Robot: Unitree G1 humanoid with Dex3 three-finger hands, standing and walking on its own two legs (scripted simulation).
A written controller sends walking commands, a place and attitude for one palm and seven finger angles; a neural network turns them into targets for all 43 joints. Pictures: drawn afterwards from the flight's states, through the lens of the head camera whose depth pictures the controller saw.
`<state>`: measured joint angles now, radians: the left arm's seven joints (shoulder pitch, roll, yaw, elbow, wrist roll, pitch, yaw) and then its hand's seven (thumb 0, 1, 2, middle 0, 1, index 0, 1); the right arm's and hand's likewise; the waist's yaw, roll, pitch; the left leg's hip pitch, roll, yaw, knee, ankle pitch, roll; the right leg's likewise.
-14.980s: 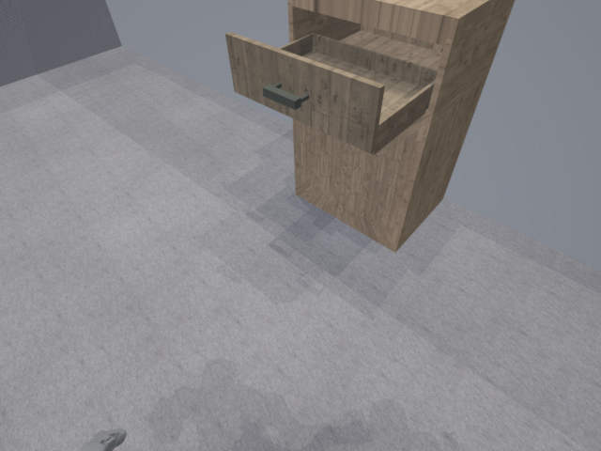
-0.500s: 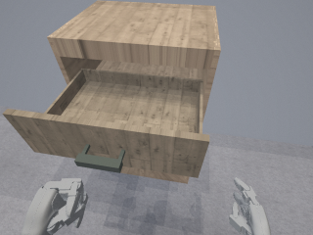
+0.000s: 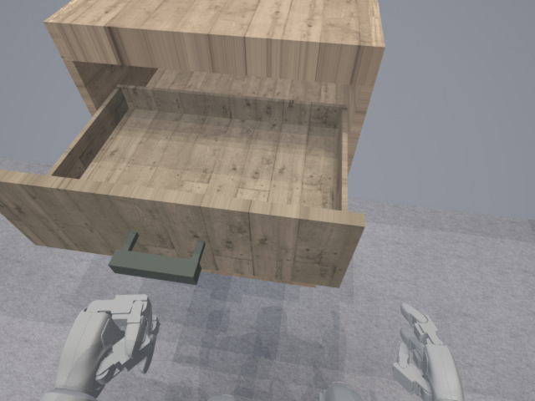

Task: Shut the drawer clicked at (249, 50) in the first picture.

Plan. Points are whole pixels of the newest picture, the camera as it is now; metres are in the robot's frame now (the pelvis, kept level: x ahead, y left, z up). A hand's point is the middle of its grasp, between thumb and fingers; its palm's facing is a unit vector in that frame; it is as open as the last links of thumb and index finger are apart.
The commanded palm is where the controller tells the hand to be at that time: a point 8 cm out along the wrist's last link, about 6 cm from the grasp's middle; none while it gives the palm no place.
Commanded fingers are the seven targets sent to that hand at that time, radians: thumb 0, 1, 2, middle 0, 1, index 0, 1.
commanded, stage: bring the fist close to the handle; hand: left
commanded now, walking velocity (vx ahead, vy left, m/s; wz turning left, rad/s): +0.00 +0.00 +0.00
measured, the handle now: (161, 254) +0.31 +0.18 +0.06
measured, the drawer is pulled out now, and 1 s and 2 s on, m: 0.30 0.30 0.19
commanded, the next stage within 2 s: push the drawer shut in 0.56 s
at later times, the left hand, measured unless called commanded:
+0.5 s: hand (164, 331) +0.20 +0.15 +0.06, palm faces -0.07 -1.00 -0.06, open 3.3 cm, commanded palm +0.17 +0.21 +0.06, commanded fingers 0.00 0.90 0.90 -1.40 -1.60 -1.40 -1.60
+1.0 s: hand (170, 312) +0.22 +0.15 +0.06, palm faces -0.11 -0.99 -0.07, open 3.2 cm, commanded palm +0.21 +0.21 +0.06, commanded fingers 0.00 0.90 0.90 -1.40 -1.60 -1.40 -1.60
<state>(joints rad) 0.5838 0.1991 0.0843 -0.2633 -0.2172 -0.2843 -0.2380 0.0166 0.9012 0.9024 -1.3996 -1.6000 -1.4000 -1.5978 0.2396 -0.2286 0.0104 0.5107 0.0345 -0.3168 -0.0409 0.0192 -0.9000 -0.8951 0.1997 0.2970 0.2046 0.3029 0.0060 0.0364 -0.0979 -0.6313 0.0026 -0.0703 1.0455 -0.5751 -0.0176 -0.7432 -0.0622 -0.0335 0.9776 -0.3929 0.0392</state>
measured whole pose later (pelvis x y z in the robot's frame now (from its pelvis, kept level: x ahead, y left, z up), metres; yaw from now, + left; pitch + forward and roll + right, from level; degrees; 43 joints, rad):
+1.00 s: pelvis +0.00 +0.00 -0.01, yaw +0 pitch +13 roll -2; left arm 0.43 0.22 0.05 -0.20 -0.20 -0.27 -0.19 0.02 0.86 0.91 -1.40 -1.60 -1.40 -1.60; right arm 0.26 -0.24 0.02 0.45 0.03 -0.21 -0.04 0.02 -0.90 -0.89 0.20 0.30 0.20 0.30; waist -0.02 0.04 -0.13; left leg -0.74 0.00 -0.07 1.11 -0.60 -0.02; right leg -0.85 -0.06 -0.03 1.04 -0.42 0.04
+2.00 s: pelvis -0.01 -0.01 +0.00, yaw +0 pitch +14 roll +0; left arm -0.16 0.25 0.12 0.33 -0.18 -0.28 -0.19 0.01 0.80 0.93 -1.40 -1.60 -1.40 -1.60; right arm 0.25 -0.26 0.03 0.58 0.04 -0.18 -0.05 0.02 -0.90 -0.89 0.20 0.30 0.20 0.30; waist -0.05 0.03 -0.09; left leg -0.74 0.00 -0.06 1.02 -0.53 -0.03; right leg -0.85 -0.07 -0.02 0.96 -0.35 0.03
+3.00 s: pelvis -0.02 +0.00 -0.01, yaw -2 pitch +20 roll -1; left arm -0.79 0.39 0.30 1.02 -0.11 -0.39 -0.24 0.00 0.76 0.90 -1.40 -1.60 -1.40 -1.60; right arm 0.33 -0.28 0.03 0.63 0.00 -0.05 -0.02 0.01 -0.90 -0.89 0.20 0.30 0.20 0.30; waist -0.15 0.02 -0.09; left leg -0.90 0.01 -0.04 1.07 -0.52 -0.02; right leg -1.01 -0.05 0.00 0.99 -0.32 0.03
